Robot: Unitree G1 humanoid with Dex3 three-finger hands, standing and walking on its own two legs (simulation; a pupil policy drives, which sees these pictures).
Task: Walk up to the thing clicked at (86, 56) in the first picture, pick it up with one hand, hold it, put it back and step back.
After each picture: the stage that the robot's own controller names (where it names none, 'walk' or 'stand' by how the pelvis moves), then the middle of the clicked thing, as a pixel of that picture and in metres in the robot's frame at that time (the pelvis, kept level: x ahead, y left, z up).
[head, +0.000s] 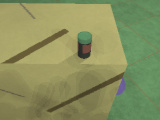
stand; (84, 45) +0.59 +0.01 -0.01
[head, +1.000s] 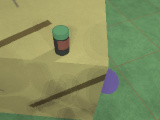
rise first; (61, 41) +0.54 +0.12 +0.03
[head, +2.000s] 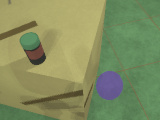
rise first; (33, 49) +0.46 +0.22 +0.03
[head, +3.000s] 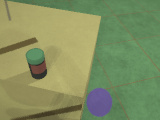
stand; (37, 64) +0.45 +0.19 +0.01
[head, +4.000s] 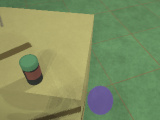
stand; (31, 70) +0.42 +0.21 +0.00
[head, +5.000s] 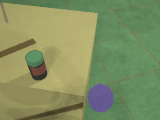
stand; (37, 66) +0.44 +0.21 -0.01
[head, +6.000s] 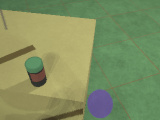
stand; (36, 72) +0.43 +0.20 -0.01
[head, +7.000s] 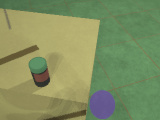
stand; (40, 72) +0.43 +0.19 -0.01
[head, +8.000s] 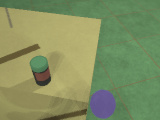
stand; (41, 71) +0.43 +0.18 -0.01
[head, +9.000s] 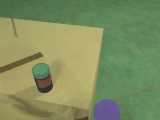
rise first; (43, 78) +0.42 +0.19 -0.01
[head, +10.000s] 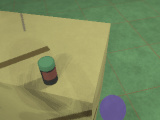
go down; (48, 71) +0.44 +0.19 +0.00
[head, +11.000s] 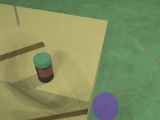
go down; (44, 68) +0.44 +0.18 +0.00
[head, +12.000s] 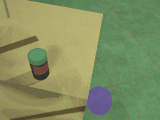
go down; (39, 64) +0.44 +0.17 +0.01
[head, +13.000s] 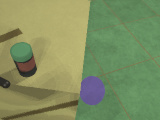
close in; (24, 60) +0.43 +0.19 +0.03
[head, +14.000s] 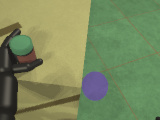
close; (24, 54) +0.44 +0.19 +0.05
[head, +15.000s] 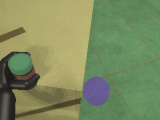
lift; (24, 72) +0.37 +0.19 +0.05
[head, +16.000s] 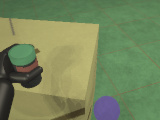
lift; (26, 66) +0.33 +0.17 +0.17
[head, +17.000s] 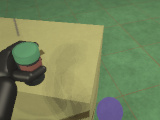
hold; (30, 64) +0.33 +0.17 +0.18
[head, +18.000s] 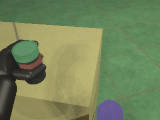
hold; (30, 63) +0.33 +0.16 +0.19
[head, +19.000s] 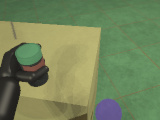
crouch; (33, 65) +0.33 +0.16 +0.17
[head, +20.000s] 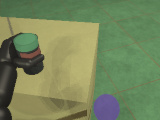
crouch; (30, 54) +0.38 +0.17 +0.17
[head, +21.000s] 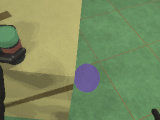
lower; (10, 46) +0.46 +0.20 +0.06
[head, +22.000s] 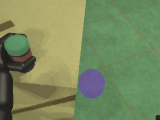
lower; (21, 54) +0.43 +0.18 +0.06
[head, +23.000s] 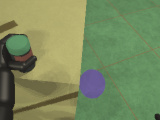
lower; (22, 54) +0.44 +0.18 +0.06
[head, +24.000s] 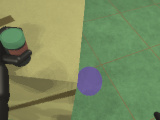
lower; (17, 48) +0.45 +0.19 +0.06
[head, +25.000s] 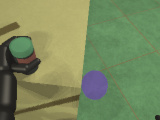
draw back; (25, 56) +0.43 +0.18 +0.06
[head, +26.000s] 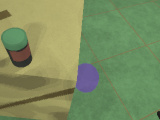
rise; (18, 48) +0.44 +0.18 +0.06
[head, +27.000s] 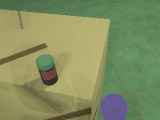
sink last; (47, 70) +0.43 +0.18 +0.03
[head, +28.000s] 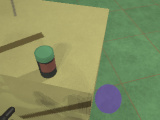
stand; (46, 62) +0.43 +0.17 +0.04
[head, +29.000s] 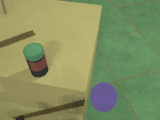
stand; (36, 60) +0.43 +0.19 +0.06
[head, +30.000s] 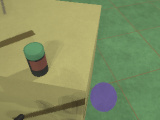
stand; (37, 60) +0.43 +0.18 +0.06
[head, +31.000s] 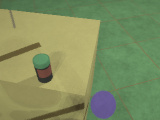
stand; (43, 68) +0.45 +0.18 +0.00
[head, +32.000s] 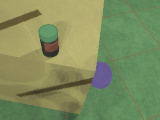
walk; (49, 41) +0.49 +0.13 +0.01
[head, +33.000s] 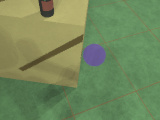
walk; (46, 3) +0.72 +0.21 +0.02
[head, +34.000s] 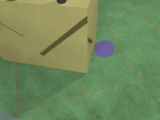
stand; out of the picture +1.04 +0.21 +0.01
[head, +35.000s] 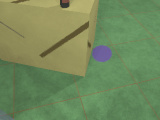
stand; out of the picture +1.06 +0.16 -0.01
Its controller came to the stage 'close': yes
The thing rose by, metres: 0.20
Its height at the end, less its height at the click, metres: +0.00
